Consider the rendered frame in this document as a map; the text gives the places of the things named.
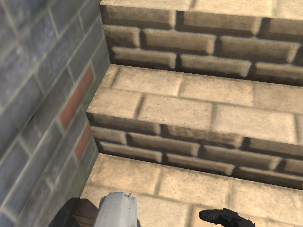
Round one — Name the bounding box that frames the right robot hand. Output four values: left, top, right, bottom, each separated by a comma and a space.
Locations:
199, 208, 256, 227

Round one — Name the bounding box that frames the robot left thigh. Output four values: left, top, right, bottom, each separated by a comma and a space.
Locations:
92, 192, 137, 227

